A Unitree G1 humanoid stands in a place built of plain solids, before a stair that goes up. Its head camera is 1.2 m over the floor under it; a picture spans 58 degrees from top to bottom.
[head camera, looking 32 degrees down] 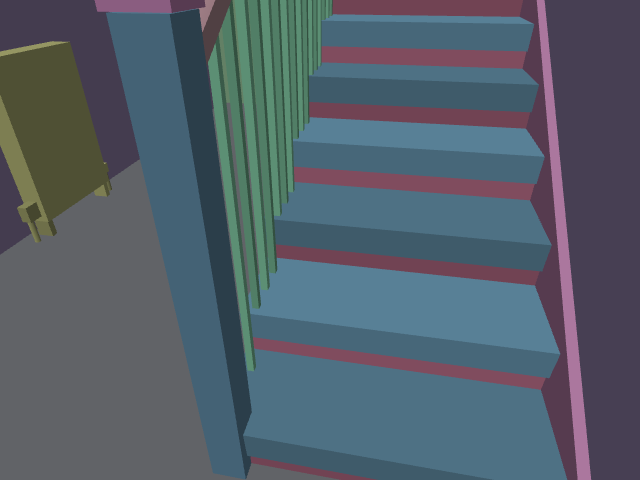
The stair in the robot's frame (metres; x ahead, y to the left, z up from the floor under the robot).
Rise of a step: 0.17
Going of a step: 0.27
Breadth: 0.89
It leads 11 degrees to the right of straight ahead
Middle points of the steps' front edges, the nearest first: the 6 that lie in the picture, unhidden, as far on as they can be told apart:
0.62 -0.19 0.17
0.89 -0.20 0.34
1.16 -0.25 0.51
1.43 -0.30 0.68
1.70 -0.35 0.85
1.96 -0.40 1.02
